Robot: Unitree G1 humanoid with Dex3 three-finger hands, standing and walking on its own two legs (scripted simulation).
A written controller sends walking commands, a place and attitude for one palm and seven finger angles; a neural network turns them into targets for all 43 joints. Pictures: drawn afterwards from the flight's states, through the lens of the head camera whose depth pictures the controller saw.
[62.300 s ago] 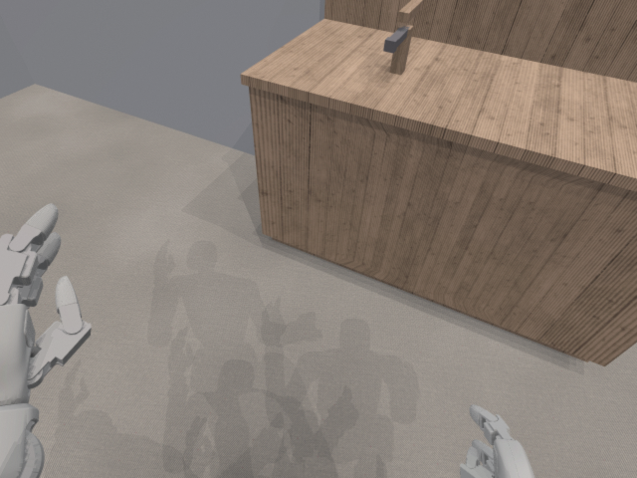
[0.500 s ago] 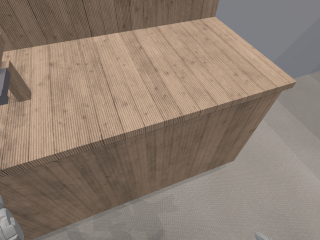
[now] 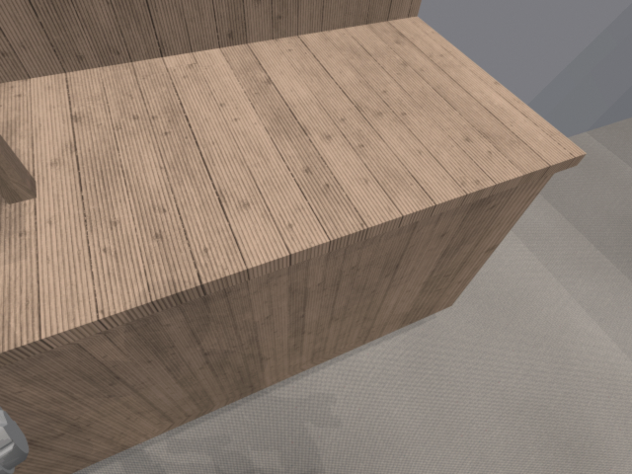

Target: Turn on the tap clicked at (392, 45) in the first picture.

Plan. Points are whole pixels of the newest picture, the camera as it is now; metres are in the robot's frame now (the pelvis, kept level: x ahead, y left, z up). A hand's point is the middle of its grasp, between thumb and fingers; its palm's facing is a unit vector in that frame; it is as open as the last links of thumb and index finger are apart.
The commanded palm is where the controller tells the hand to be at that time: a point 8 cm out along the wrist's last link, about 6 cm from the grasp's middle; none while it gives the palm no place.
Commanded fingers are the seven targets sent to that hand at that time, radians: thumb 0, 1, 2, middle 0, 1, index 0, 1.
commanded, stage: reach beside the lever's end, fingers flat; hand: left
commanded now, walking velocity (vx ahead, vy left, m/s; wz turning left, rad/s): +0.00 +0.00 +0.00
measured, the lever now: out of the picture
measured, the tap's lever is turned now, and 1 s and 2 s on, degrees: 1 6 25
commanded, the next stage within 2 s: push the lever round in 0.40 s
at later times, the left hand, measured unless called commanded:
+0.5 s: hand out of the picture +0.37 +0.40 +0.13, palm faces +0.60 -0.79 -0.06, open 7.9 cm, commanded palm +0.31 +0.44 +0.13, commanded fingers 0.00 0.90 0.90 -0.15 -0.15 -0.15 -0.15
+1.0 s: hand out of the picture +0.37 +0.39 +0.12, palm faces +0.63 -0.77 -0.10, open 7.8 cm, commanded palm +0.32 +0.41 +0.13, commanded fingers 0.00 0.90 0.90 -0.15 -0.15 -0.15 -0.15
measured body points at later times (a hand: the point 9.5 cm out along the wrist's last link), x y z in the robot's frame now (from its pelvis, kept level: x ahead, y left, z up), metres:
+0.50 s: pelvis +0.00 +0.00 +0.00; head +0.05 +0.02 +0.45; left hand +0.33 +0.44 +0.13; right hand +0.10 -0.26 -0.10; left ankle +0.00 +0.08 -0.72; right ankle -0.01 -0.10 -0.72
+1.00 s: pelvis -0.01 -0.03 +0.00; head +0.05 -0.01 +0.45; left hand +0.33 +0.43 +0.13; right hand +0.06 -0.30 -0.11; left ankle +0.00 +0.08 -0.72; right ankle -0.01 -0.10 -0.72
